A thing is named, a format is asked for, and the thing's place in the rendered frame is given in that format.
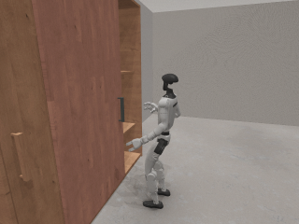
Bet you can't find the right robot hand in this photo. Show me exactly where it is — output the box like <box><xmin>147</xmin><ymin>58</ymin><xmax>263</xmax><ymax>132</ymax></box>
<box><xmin>144</xmin><ymin>102</ymin><xmax>157</xmax><ymax>113</ymax></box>

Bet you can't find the humanoid robot head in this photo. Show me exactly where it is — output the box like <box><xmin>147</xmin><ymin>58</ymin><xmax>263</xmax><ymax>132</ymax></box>
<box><xmin>162</xmin><ymin>73</ymin><xmax>178</xmax><ymax>99</ymax></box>

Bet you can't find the handle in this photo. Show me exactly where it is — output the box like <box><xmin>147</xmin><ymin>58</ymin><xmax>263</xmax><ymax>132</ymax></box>
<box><xmin>117</xmin><ymin>97</ymin><xmax>125</xmax><ymax>122</ymax></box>
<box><xmin>13</xmin><ymin>133</ymin><xmax>32</xmax><ymax>182</ymax></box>

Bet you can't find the robot left upper arm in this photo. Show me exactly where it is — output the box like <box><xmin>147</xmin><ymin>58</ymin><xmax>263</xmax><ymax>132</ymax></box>
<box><xmin>158</xmin><ymin>98</ymin><xmax>169</xmax><ymax>131</ymax></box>

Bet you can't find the robot left forearm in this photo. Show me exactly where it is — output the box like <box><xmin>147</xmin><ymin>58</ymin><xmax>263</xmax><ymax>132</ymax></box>
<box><xmin>140</xmin><ymin>123</ymin><xmax>165</xmax><ymax>145</ymax></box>

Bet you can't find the left robot hand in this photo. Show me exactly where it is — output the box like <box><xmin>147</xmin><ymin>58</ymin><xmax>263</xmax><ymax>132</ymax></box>
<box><xmin>126</xmin><ymin>138</ymin><xmax>143</xmax><ymax>152</ymax></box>

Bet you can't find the robot right upper arm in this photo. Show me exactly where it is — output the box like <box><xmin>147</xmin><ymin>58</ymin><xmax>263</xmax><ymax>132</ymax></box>
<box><xmin>175</xmin><ymin>94</ymin><xmax>181</xmax><ymax>119</ymax></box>

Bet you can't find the humanoid robot torso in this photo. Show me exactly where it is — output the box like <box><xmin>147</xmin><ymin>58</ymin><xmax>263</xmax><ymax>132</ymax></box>
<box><xmin>157</xmin><ymin>95</ymin><xmax>178</xmax><ymax>147</ymax></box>

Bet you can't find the wardrobe door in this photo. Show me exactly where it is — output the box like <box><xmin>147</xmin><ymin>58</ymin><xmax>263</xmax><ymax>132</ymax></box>
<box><xmin>0</xmin><ymin>0</ymin><xmax>65</xmax><ymax>224</ymax></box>
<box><xmin>32</xmin><ymin>0</ymin><xmax>125</xmax><ymax>224</ymax></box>

